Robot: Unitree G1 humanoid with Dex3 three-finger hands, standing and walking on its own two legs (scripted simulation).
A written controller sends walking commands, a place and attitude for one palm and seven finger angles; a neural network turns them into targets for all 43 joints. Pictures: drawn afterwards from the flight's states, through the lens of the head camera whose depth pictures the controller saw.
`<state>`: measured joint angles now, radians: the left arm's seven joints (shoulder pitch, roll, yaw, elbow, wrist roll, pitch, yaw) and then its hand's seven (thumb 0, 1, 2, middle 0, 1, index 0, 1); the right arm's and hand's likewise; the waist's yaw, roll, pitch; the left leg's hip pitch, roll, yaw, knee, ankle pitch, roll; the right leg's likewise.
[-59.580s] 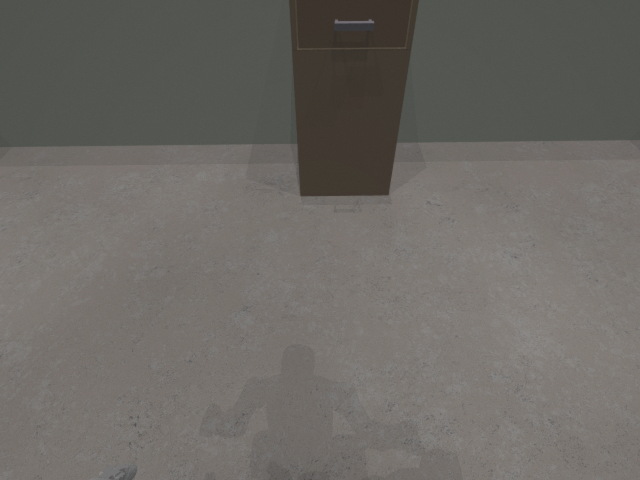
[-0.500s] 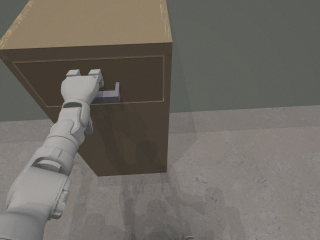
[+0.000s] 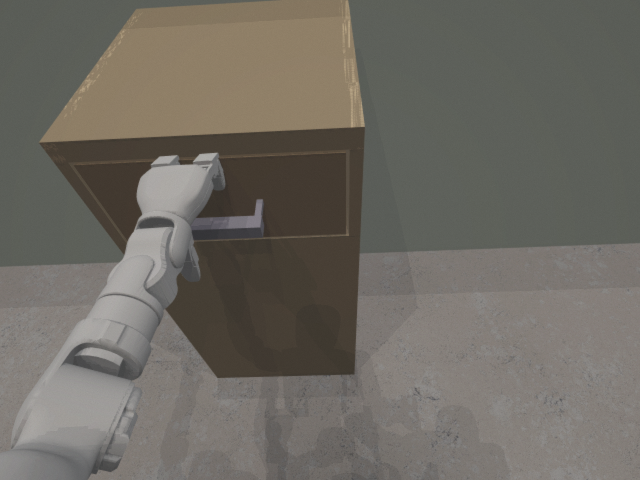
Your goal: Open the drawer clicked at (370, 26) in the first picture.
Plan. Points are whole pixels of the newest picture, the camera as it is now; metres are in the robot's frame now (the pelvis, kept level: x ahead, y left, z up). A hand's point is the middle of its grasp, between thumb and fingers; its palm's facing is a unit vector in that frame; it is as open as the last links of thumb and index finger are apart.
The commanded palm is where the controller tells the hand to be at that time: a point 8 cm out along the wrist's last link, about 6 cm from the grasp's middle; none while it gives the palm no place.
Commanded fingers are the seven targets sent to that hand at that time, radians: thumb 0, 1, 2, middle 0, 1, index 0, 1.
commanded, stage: lift the fingers back up to retry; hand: left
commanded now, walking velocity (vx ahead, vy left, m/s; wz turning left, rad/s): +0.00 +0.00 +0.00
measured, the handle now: (220, 217) +0.49 +0.17 +0.04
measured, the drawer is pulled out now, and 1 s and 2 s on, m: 0.00 0.00 0.00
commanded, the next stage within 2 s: re-aim the fingers above the handle in 0.16 s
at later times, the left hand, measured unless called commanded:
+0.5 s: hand (201, 222) +0.43 +0.17 +0.09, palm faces +0.01 -0.04 -1.00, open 13.8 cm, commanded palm +0.41 +0.18 +0.15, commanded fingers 0.00 -0.50 0.30 -0.30 -1.20 -0.30 -1.20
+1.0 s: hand (192, 221) +0.43 +0.18 +0.09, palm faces +0.04 -0.03 -1.00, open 13.8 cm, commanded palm +0.41 +0.19 +0.15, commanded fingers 0.00 -0.50 0.30 -0.30 -1.20 -0.30 -1.20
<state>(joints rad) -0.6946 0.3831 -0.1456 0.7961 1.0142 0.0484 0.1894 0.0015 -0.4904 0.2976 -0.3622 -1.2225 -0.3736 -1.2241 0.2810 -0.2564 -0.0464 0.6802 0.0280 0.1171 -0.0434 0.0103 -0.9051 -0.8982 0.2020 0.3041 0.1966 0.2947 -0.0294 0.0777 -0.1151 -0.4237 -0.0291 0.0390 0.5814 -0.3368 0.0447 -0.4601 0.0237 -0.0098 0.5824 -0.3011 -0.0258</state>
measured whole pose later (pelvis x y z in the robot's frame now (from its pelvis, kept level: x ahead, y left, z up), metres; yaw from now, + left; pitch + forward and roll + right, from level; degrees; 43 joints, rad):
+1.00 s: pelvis -0.01 -0.01 +0.00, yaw +0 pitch +9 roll +0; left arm -0.66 0.40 -0.14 0.72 1.02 0.00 0.18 0.00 -0.49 0.30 -0.32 -1.20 -0.33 -1.20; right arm 0.25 -0.27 -0.04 0.69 0.03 0.12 -0.06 0.01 -0.91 -0.90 0.20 0.30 0.20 0.29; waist -0.02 0.06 -0.09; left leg -0.39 -0.02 0.03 0.55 -0.32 0.03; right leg -0.43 0.03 -0.01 0.57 -0.29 -0.04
